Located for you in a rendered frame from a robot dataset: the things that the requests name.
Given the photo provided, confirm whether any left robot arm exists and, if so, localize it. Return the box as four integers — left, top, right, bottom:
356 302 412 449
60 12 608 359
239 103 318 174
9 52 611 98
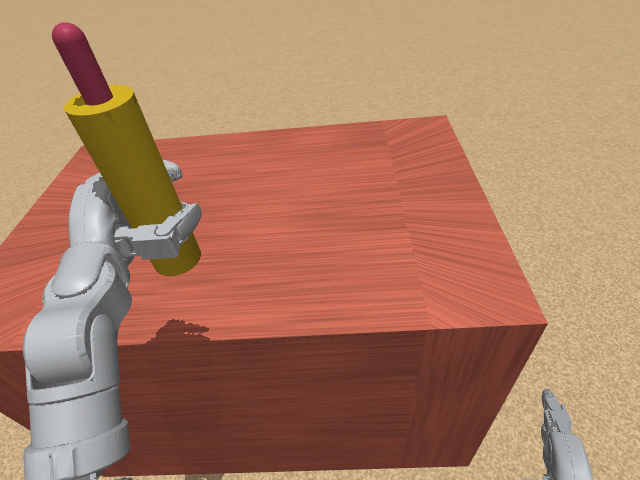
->
23 242 133 480

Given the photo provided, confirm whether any left robot hand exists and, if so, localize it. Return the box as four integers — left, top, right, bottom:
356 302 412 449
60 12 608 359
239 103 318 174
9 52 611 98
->
68 159 202 267

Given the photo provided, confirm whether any right robot hand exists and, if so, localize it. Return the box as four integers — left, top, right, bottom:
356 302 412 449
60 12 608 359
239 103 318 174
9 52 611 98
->
522 389 593 480

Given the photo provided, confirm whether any bottle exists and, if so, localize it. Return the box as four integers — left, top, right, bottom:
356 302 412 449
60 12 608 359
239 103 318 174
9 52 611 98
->
52 22 201 276

